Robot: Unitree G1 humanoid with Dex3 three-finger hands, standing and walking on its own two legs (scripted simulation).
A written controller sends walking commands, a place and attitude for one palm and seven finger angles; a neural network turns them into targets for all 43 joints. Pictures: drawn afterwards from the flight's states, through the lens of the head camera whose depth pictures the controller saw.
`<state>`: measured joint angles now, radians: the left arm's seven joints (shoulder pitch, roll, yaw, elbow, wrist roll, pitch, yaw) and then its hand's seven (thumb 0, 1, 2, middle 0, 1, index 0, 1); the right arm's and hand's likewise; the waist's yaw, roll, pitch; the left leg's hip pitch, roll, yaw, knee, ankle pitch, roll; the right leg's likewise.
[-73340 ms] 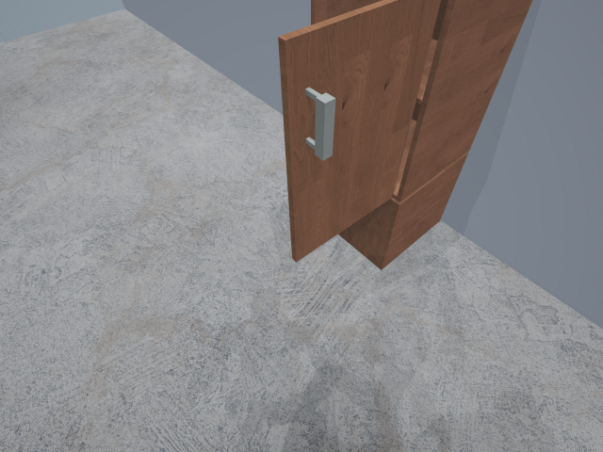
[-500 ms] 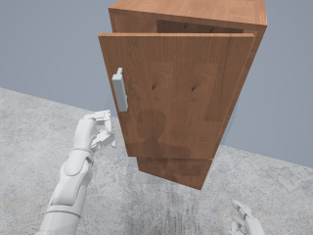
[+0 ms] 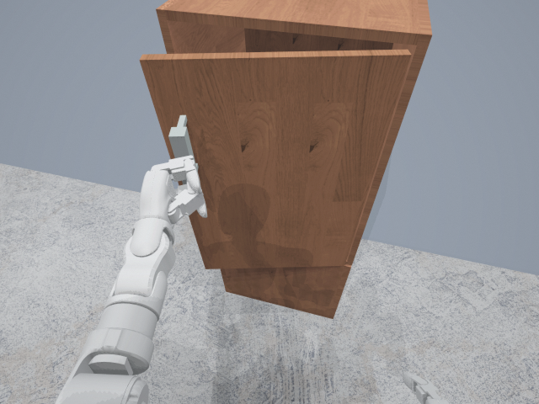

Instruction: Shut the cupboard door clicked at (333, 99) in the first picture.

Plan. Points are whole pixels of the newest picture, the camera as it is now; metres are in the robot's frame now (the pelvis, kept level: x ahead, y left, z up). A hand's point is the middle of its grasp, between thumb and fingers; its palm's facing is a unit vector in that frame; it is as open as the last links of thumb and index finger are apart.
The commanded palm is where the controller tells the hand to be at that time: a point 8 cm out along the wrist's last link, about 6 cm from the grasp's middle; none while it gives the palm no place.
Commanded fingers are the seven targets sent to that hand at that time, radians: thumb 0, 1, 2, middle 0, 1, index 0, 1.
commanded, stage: bring the fist close to the handle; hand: left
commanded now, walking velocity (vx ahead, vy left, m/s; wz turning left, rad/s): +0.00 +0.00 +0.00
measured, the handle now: (187, 153) +0.49 +0.16 +0.11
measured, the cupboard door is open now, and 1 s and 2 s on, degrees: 17 10 0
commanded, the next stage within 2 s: push the door shut along its arc in 0.22 s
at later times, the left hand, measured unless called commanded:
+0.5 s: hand (201, 195) +0.40 +0.12 +0.11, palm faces -0.01 -1.00 -0.01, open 3.1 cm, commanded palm +0.38 +0.17 +0.11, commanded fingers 0.00 0.90 0.90 -1.30 -1.50 -1.30 -1.50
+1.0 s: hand (209, 167) +0.45 +0.11 +0.11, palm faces -0.13 -0.99 -0.01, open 3.2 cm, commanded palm +0.45 +0.16 +0.11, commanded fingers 0.00 0.90 0.90 -1.30 -1.50 -1.30 -1.50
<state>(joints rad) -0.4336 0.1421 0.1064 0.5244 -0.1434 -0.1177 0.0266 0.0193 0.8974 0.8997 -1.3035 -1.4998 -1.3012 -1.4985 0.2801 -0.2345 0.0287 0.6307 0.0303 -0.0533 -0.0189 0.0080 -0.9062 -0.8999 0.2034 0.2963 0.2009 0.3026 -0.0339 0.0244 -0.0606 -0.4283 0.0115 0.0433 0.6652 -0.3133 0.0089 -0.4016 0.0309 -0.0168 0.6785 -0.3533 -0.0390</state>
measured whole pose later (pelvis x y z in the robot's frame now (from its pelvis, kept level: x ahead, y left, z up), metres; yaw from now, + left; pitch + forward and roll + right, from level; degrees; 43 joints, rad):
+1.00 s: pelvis -0.01 +0.01 -0.01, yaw +1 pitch +10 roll -1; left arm -0.89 0.27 0.15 1.10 -0.16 -0.28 -0.16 0.02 0.90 0.90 -1.31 -1.50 -1.32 -1.50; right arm 0.36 -0.27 0.01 0.70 0.03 -0.07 -0.01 0.01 -0.91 -0.90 0.20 0.30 0.20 0.30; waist -0.11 0.02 -0.06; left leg -0.61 0.00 0.02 0.76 -0.32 0.03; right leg -0.57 0.02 -0.04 0.75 -0.36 -0.03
